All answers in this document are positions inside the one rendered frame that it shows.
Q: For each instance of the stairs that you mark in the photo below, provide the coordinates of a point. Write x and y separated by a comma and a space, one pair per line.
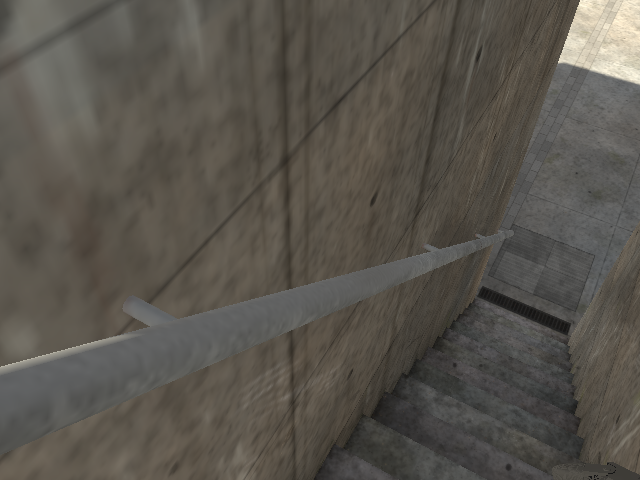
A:
491, 400

